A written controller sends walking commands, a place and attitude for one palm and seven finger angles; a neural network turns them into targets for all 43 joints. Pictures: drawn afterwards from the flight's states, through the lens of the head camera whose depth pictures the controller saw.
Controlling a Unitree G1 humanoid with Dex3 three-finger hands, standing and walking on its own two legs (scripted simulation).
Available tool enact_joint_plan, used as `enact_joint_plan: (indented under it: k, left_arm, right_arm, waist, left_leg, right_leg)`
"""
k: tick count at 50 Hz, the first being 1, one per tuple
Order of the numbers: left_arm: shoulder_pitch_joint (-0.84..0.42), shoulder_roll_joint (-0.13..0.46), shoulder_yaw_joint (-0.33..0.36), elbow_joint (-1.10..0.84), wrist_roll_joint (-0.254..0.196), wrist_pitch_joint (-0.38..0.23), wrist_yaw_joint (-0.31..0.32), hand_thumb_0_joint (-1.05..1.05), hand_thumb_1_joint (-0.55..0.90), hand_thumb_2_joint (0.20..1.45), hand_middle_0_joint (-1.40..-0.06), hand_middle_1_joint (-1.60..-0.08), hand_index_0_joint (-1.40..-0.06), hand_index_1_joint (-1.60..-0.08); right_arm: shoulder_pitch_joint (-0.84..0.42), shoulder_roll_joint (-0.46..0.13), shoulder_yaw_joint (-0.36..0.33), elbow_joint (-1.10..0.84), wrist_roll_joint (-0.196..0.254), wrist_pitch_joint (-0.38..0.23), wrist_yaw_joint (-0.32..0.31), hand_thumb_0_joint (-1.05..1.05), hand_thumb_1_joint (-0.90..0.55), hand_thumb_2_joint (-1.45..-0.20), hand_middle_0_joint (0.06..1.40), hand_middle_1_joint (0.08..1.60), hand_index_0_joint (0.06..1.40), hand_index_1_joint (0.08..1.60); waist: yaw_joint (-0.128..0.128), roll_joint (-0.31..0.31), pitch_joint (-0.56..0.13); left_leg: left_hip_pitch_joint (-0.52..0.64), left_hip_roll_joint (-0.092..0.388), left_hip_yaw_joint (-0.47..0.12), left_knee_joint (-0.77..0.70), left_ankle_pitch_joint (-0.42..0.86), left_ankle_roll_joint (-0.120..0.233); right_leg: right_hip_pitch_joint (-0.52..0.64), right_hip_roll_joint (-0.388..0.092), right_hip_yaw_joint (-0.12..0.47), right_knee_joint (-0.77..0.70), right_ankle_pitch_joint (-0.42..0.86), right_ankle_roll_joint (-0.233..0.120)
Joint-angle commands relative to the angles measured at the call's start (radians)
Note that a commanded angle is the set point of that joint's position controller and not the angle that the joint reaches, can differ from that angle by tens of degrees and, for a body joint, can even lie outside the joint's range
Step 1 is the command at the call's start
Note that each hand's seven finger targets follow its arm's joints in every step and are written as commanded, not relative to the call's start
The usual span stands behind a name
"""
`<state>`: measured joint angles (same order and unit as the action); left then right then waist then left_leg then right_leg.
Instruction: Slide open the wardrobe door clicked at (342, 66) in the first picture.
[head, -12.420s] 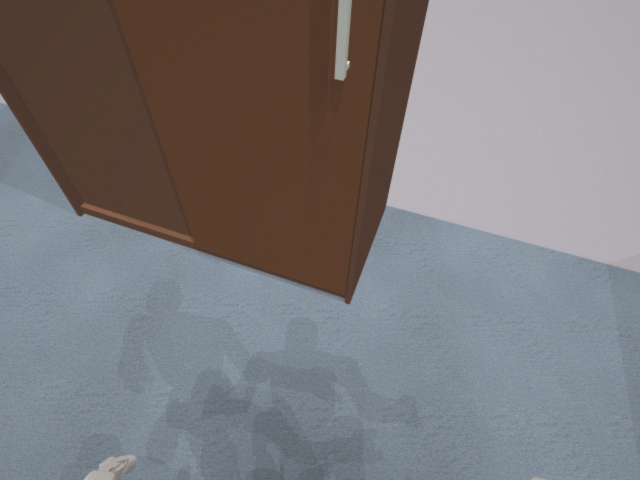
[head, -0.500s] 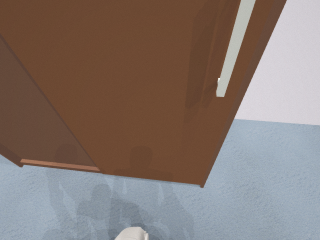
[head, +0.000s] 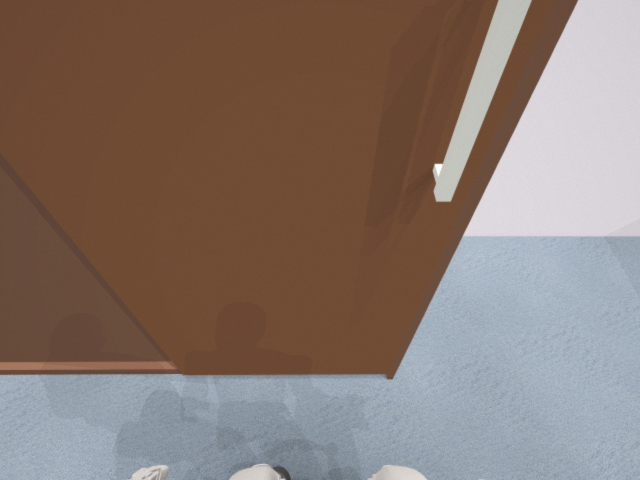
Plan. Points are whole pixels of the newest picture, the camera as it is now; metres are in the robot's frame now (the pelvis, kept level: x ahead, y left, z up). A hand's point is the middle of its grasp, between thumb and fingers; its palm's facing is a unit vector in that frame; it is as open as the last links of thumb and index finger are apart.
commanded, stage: come to a stop and stand still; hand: right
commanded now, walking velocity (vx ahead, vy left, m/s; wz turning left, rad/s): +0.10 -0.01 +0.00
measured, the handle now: (474, 86) +0.46 -0.14 +0.25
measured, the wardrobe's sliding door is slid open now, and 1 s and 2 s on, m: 0.00 0.00 0.00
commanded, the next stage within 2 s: look again from close up in 1.12 s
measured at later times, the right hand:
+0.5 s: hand out of the picture -0.02 -0.19 -0.17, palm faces +0.00 +0.99 -0.17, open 7.4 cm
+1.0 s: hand out of the picture -0.04 -0.13 -0.17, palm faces +0.05 +0.99 -0.16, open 7.3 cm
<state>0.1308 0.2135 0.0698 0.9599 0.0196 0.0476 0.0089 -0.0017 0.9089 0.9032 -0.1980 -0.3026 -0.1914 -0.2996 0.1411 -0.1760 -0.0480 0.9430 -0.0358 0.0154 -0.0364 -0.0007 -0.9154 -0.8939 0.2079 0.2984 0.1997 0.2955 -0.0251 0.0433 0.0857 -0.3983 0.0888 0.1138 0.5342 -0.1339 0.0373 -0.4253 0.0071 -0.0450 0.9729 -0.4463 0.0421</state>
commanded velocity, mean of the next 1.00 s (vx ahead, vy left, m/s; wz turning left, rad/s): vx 0.02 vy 0.05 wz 0.00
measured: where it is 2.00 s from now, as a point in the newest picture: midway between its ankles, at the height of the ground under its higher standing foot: outside the picture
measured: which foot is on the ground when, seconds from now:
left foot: down 0.00-0.12, up 0.14-0.48, down 0.50-1.00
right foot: up 0.00-0.08, down 0.10-1.00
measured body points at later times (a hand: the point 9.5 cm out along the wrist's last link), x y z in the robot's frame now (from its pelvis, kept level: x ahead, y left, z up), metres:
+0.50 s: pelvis -0.01 -0.02 +0.01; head +0.02 -0.02 +0.46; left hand -0.05 +0.19 -0.15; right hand -0.02 -0.24 -0.15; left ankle -0.05 +0.08 -0.73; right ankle -0.02 -0.13 -0.73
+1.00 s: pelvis -0.02 +0.03 +0.01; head -0.01 +0.03 +0.46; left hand -0.04 +0.23 -0.16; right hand -0.05 -0.18 -0.15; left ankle -0.05 +0.08 -0.73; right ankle -0.02 -0.13 -0.73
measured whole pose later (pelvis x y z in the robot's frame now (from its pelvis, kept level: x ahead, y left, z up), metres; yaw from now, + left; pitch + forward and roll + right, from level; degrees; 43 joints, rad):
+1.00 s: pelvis -0.02 +0.03 +0.01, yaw +0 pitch -1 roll +0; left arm 0.29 0.11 0.00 1.15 0.01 0.00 0.05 0.00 0.91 0.90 -0.20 -0.30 -0.20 -0.30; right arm 0.32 -0.11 0.00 1.14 -0.01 -0.01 -0.04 0.01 -0.92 -0.89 0.20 0.30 0.19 0.29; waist -0.01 0.00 0.04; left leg -0.12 -0.07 0.08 0.40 -0.27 0.09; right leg -0.16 -0.07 -0.04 0.42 -0.23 0.05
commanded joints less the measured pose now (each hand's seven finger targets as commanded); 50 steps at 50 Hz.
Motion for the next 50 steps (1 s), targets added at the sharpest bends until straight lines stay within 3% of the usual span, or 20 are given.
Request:
enact_joint_plan:
  k: [1,3,4,5,6,7,8,9,11,14,19,21,24,26,27,29,33,36,43,50]
  left_arm:
    - [0.171,0.015,-0.01,-0.014,-0.005,-0.014,-0.013,0.0,0.9,0.9,-0.2,-0.3,-0.2,-0.3]
    - [0.281,0.012,-0.014,0.019,-0.007,-0.026,-0.009,0.0,0.9,0.9,-0.2,-0.3,-0.2,-0.3]
    - [0.29,0.043,-0.01,0.019,-0.006,-0.033,0.0,0.0,0.9,0.9,-0.2,-0.3,-0.2,-0.3]
    - [0.257,0.114,0.0,-0.004,0.008,-0.039,0.006,0.0,0.9,0.9,-0.2,-0.3,-0.2,-0.3]
    - [0.158,0.143,-0.004,-0.048,0.015,-0.032,0.011,0.0,0.9,0.9,-0.2,-0.3,-0.2,-0.3]
    - [0.073,0.126,-0.019,-0.072,0.023,-0.034,0.013,0.0,0.9,0.9,-0.2,-0.3,-0.2,-0.3]
    - [0.063,0.08,-0.029,-0.054,0.019,-0.051,0.018,0.0,0.9,0.9,-0.2,-0.3,-0.2,-0.3]
    - [0.061,0.059,-0.035,-0.046,0.012,-0.06,0.025,0.0,0.9,0.9,-0.2,-0.3,-0.2,-0.3]
    - [0.105,0.067,-0.038,-0.033,0.004,-0.069,0.027,0.0,0.9,0.9,-0.2,-0.3,-0.2,-0.3]
    - [0.198,0.047,-0.034,0.01,0.005,-0.075,0.036,0.0,0.9,0.9,-0.2,-0.3,-0.2,-0.3]
    - [0.281,0.061,-0.033,0.071,0.016,-0.072,0.046,0.0,0.9,0.9,-0.2,-0.3,-0.2,-0.3]
    - [0.279,0.076,-0.03,0.088,0.012,-0.069,0.048,0.0,0.9,0.9,-0.2,-0.3,-0.2,-0.3]
    - [0.277,0.045,-0.033,0.11,-0.007,-0.071,0.044,0.0,0.9,0.9,-0.2,-0.3,-0.2,-0.3]
    - [0.241,-0.011,-0.05,0.109,-0.015,-0.076,0.035,0.0,0.9,0.9,-0.2,-0.3,-0.2,-0.3]
    - [0.238,-0.03,-0.052,0.115,-0.014,-0.073,0.031,0.0,0.9,0.9,-0.2,-0.3,-0.2,-0.3]
    - [0.245,-0.04,-0.055,0.143,-0.006,-0.057,0.032,0.0,0.9,0.9,-0.2,-0.3,-0.2,-0.3]
    - [0.261,-0.053,-0.064,0.184,-0.004,-0.05,0.033,0.0,0.9,0.9,-0.2,-0.3,-0.2,-0.3]
    - [0.261,-0.054,-0.065,0.192,-0.004,-0.051,0.035,0.0,0.9,0.9,-0.2,-0.3,-0.2,-0.3]
    - [0.251,-0.045,-0.063,0.184,-0.005,-0.049,0.035,0.0,0.9,0.9,-0.2,-0.3,-0.2,-0.3]
    - [0.24,-0.039,-0.061,0.173,-0.009,-0.057,0.038,0.0,0.9,0.9,-0.2,-0.3,-0.2,-0.3]
  right_arm:
    - [0.076,-0.212,-0.055,-0.051,-0.007,0.002,-0.006,0.0,-0.9,-0.9,0.2,0.3,0.2,0.3]
    - [0.049,-0.2,-0.051,-0.052,0.003,0.015,-0.001,0.0,-0.9,-0.9,0.2,0.3,0.2,0.3]
    - [0.069,-0.15,-0.035,-0.056,0.009,0.019,0.003,0.0,-0.9,-0.9,0.2,0.3,0.2,0.3]
    - [0.078,-0.073,-0.022,-0.064,0.022,0.023,0.009,0.0,-0.9,-0.9,0.2,0.3,0.2,0.3]
    - [0.058,-0.073,-0.016,-0.064,0.018,0.027,0.009,0.0,-0.9,-0.9,0.2,0.3,0.2,0.3]
    - [0.086,-0.077,-0.02,-0.049,0.018,0.022,0.018,0.0,-0.9,-0.9,0.2,0.3,0.2,0.3]
    - [0.109,-0.07,-0.021,-0.007,0.002,0.024,0.02,0.0,-0.9,-0.9,0.2,0.3,0.2,0.3]
    - [0.154,-0.065,-0.019,0.017,0.002,0.019,0.025,0.0,-0.9,-0.9,0.2,0.3,0.2,0.3]
    - [0.192,-0.054,-0.01,0.05,0.007,0.013,0.029,0.0,-0.9,-0.9,0.2,0.3,0.2,0.3]
    - [0.168,-0.056,-0.005,0.056,0.005,0.003,0.029,0.0,-0.9,-0.9,0.2,0.3,0.2,0.3]
    - [0.111,-0.027,0.015,0.057,0.017,-0.004,0.026,0.0,-0.9,-0.9,0.2,0.3,0.2,0.3]
    - [0.153,-0.015,0.014,0.082,0.025,-0.006,0.022,0.0,-0.9,-0.9,0.2,0.3,0.2,0.3]
    - [0.221,-0.039,0.011,0.125,0.025,-0.022,0.012,0.0,-0.9,-0.9,0.2,0.3,0.2,0.3]
    - [0.263,-0.073,0.014,0.154,0.025,-0.031,0.003,0.0,-0.9,-0.9,0.2,0.3,0.2,0.3]
    - [0.249,-0.073,0.02,0.157,0.026,-0.031,0.003,0.0,-0.9,-0.9,0.2,0.3,0.2,0.3]
    - [0.222,-0.052,0.025,0.163,0.029,-0.038,-0.001,0.0,-0.9,-0.9,0.2,0.3,0.2,0.3]
    - [0.188,-0.04,0.03,0.152,0.033,-0.03,-0.001,0.0,-0.9,-0.9,0.2,0.3,0.2,0.3]
    - [0.2,-0.04,0.03,0.158,0.033,-0.031,-0.003,0.0,-0.9,-0.9,0.2,0.3,0.2,0.3]
    - [0.213,-0.045,0.03,0.159,0.032,-0.035,-0.002,0.0,-0.9,-0.9,0.2,0.3,0.2,0.3]
    - [0.243,-0.037,0.029,0.165,0.028,-0.045,-0.005,0.0,-0.9,-0.9,0.2,0.3,0.2,0.3]
  waist:
    - [0.009,0.147,-0.127]
    - [0.066,0.117,-0.139]
    - [0.067,-0.021,-0.138]
    - [0.068,-0.314,-0.07]
    - [0.048,-0.354,0.028]
    - [0.004,-0.237,0.049]
    - [-0.009,-0.221,0.018]
    - [-0.026,-0.204,0.01]
    - [-0.008,-0.134,-0.014]
    - [0.03,-0.097,-0.012]
    - [0.075,-0.156,-0.035]
    - [0.057,-0.161,-0.093]
    - [0.024,-0.078,-0.149]
    - [0.013,0.045,-0.14]
    - [0.019,0.043,-0.111]
    - [0.028,0.148,-0.076]
    - [0.031,-0.01,0.032]
    - [0.025,-0.043,0.044]
    - [0.027,-0.022,0.024]
    - [0.027,-0.019,-0.024]
  left_leg:
    - [0.032,0.23,-0.293,-0.286,-0.228,0.124]
    - [-0.081,0.158,-0.225,-0.235,-0.345,0.048]
    - [-0.128,0.081,-0.157,-0.108,-0.374,0.003]
    - [-0.194,-0.029,-0.052,0.111,-0.393,-0.047]
    - [-0.147,-0.054,-0.082,0.256,-0.368,-0.053]
    - [-0.064,-0.038,-0.121,0.341,-0.293,-0.043]
    - [-0.052,-0.056,-0.155,0.381,-0.21,-0.044]
    - [-0.057,-0.06,-0.152,0.409,-0.172,-0.043]
    - [-0.084,-0.07,-0.142,0.441,-0.149,-0.053]
    - [-0.153,-0.056,-0.133,0.404,-0.188,-0.061]
    - [-0.029,-0.043,-0.097,0.15,-0.333,-0.059]
    - [0.057,-0.055,-0.09,0.041,-0.292,-0.055]
    - [0.304,-0.026,-0.112,-0.197,0.02,-0.044]
    - [0.406,0.098,-0.191,-0.145,0.335,0.0]
    - [0.371,0.123,-0.191,-0.138,0.349,0.025]
    - [0.301,0.093,-0.195,-0.176,0.275,0.04]
    - [0.177,0.042,-0.177,-0.215,0.046,0.022]
    - [0.192,0.03,-0.18,-0.226,0.042,0.012]
    - [0.191,0.03,-0.198,-0.264,0.003,0.004]
    - [0.231,0.029,-0.19,-0.244,0.157,-0.01]
  right_leg:
    - [0.161,-0.003,-0.014,-0.237,0.006,-0.024]
    - [0.375,0.016,-0.047,-0.501,0.133,-0.04]
    - [0.435,-0.048,0.013,-0.615,0.107,-0.047]
    - [0.316,-0.254,0.305,-0.779,-0.063,-0.111]
    - [0.077,-0.346,0.391,-0.86,-0.103,-0.181]
    - [-0.035,-0.335,0.325,-0.869,-0.107,-0.218]
    - [0.022,-0.249,0.276,-0.848,-0.001,-0.17]
    - [0.057,-0.225,0.223,-0.815,0.082,-0.153]
    - [0.158,-0.213,0.179,-0.798,0.145,-0.157]
    - [0.303,-0.251,0.209,-0.78,0.272,-0.193]
    - [0.377,-0.29,0.212,-0.681,0.678,-0.221]
    - [0.399,-0.277,0.199,-0.633,0.793,-0.209]
    - [0.288,-0.204,0.141,-0.542,0.682,-0.126]
    - [0.144,-0.108,0.035,-0.524,0.335,-0.059]
    - [0.144,-0.083,0.018,-0.534,0.252,-0.049]
    - [0.185,-0.078,0.002,-0.524,0.217,-0.036]
    - [0.227,-0.105,0.027,-0.571,0.297,-0.037]
    - [0.224,-0.112,0.03,-0.581,0.309,-0.036]
    - [0.248,-0.107,0.021,-0.578,0.275,-0.029]
    - [0.275,-0.111,0.018,-0.575,0.325,-0.025]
